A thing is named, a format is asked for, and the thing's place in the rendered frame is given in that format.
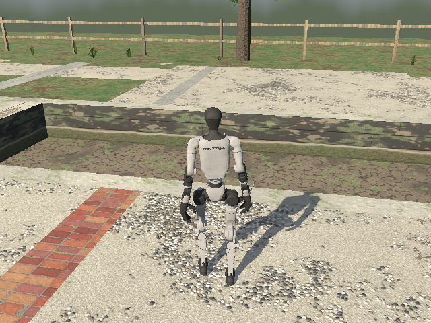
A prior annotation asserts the robot right forearm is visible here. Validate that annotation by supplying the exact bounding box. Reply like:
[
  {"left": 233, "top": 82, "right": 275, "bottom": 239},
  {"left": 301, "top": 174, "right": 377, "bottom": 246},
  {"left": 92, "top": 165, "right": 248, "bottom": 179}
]
[{"left": 238, "top": 163, "right": 251, "bottom": 196}]

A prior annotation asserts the left robot hand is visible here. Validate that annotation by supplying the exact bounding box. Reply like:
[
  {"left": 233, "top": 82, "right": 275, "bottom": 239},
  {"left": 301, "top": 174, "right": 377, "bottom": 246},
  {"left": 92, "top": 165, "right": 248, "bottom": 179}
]
[{"left": 180, "top": 202, "right": 196, "bottom": 223}]

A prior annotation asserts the robot left upper arm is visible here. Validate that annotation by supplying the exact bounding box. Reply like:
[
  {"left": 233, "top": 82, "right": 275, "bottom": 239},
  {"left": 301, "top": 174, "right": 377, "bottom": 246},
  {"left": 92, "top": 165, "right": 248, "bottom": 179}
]
[{"left": 187, "top": 137, "right": 200, "bottom": 176}]

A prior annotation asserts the robot right upper arm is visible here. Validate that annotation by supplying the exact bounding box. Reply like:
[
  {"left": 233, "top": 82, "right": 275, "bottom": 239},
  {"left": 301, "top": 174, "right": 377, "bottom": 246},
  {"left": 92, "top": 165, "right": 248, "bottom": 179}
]
[{"left": 228, "top": 136, "right": 244, "bottom": 174}]

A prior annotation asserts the humanoid robot head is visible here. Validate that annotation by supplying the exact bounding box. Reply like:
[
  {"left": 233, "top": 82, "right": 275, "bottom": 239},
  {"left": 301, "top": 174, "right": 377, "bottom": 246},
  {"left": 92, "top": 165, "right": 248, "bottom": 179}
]
[{"left": 202, "top": 107, "right": 226, "bottom": 141}]

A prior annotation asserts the robot left forearm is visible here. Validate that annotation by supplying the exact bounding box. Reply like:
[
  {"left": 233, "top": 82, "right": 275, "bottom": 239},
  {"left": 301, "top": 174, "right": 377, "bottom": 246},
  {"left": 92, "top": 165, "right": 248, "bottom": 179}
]
[{"left": 181, "top": 166, "right": 193, "bottom": 203}]

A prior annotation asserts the robot left shin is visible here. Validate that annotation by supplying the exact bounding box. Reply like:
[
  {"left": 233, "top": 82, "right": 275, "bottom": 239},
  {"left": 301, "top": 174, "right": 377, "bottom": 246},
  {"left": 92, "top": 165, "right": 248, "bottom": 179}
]
[{"left": 196, "top": 220, "right": 207, "bottom": 266}]

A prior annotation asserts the right robot hand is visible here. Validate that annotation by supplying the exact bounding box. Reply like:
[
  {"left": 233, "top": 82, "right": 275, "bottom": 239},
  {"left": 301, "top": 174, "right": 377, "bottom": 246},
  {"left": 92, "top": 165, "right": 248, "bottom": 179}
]
[{"left": 236, "top": 195, "right": 252, "bottom": 214}]

